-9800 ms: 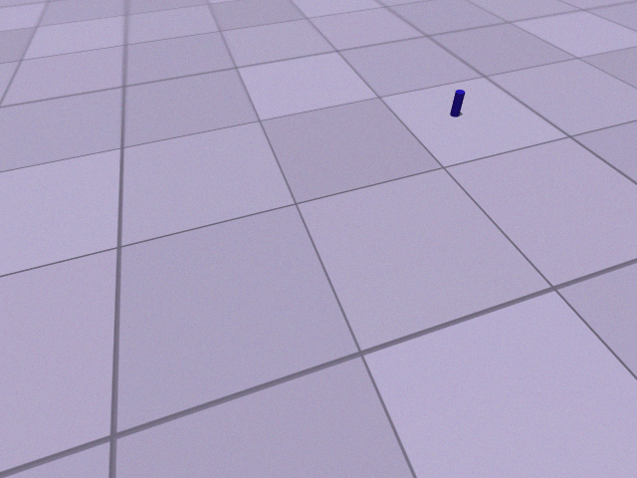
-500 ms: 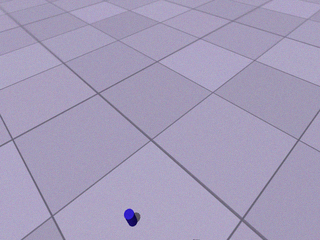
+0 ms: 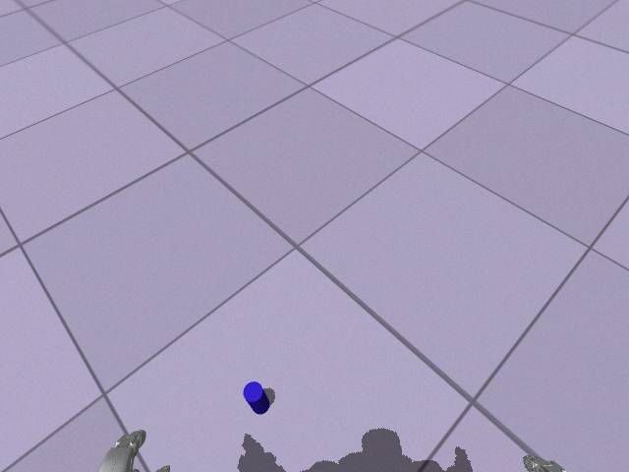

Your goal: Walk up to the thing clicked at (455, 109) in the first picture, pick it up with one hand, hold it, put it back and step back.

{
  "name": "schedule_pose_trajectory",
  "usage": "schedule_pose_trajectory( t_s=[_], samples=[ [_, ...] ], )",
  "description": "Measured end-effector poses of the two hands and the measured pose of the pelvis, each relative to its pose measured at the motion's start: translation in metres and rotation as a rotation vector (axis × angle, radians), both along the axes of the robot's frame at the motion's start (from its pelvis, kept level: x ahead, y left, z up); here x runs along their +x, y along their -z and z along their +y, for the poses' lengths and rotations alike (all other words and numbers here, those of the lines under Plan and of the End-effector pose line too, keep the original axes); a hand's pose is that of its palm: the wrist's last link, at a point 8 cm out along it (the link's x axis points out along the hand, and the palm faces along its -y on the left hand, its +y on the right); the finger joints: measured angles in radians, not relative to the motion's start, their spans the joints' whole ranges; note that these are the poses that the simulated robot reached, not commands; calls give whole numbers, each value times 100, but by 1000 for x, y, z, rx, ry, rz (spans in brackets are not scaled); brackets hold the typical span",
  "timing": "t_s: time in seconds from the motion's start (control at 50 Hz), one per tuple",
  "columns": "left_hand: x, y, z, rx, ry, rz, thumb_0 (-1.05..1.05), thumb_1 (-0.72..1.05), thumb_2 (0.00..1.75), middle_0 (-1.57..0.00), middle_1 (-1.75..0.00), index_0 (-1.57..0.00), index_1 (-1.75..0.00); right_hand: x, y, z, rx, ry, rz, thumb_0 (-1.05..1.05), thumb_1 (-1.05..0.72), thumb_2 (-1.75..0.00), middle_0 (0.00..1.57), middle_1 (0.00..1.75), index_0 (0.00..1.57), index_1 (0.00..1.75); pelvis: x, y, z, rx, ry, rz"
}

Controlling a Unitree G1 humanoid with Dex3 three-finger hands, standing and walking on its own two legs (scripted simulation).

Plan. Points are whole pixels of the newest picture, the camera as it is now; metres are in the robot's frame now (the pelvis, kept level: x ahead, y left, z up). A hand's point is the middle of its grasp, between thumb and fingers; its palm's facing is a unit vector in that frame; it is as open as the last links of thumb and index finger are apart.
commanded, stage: go down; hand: left
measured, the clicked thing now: (257, 398) +0.39 +0.22 -0.70
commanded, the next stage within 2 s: none
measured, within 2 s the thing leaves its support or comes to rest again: neither
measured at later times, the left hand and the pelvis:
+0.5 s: hand (153, 468) +0.16 +0.27 -0.18, palm faces +0.06 -0.94 -0.33, open 17.0 cm; pelvis +0.01 +0.02 -0.05, yaw +0 degrees
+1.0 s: hand out of the picture +0.15 +0.29 -0.20, palm faces +0.09 -0.94 -0.32, open 17.2 cm; pelvis +0.00 +0.02 -0.09, yaw +0 degrees
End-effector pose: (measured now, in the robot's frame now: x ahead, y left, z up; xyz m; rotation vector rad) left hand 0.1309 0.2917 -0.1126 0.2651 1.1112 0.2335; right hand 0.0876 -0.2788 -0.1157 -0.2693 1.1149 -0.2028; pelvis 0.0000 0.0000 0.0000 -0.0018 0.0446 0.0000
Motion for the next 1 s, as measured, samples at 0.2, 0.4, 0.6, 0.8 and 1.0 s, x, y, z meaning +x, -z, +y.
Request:
schedule_pose_trajectory(
  t_s=[0.2, 0.4, 0.6, 0.8, 1.0],
  samples=[
    [30, 6, 19, 28, 23, -28, 1, 15, 28, -7, -10, -8, -9, -4, 11, 23, 43, 33, -59, 1, -93, -90, 21, 30, 20, 30, 1, 18, 4, -7, 10, 90],
    [17, 27, 27, 8, 9, -34, 0, -35, 11, -9, -9, -9, -9, 31, 21, 28, 3, -10, -184, 1, -86, -88, 21, 30, 20, 30, 4, 44, 13, -17, 8, 162],
    [18, 33, 31, 11, 11, -63, 0, -53, 8, -10, -9, -10, -10, 70, 21, 40, -24, -54, -306, 1, -83, -87, 21, 30, 20, 30, 9, 61, 16, -34, -2, 197],
    [11, 40, 36, 7, 3, -62, 0, -56, 6, -10, -9, -10, -10, 78, 30, 48, -30, -80, -353, 1, -83, -87, 21, 30, 21, 30, 7, 76, 16, -47, -8, 239],
    [6, 51, 40, 1, 2, -109, 0, -53, 7, -10, -9, -10, -9, 67, 48, 50, -36, -79, -334, 1, -84, -88, 21, 30, 21, 30, -1, 93, 17, -55, -7, 273]
  ],
)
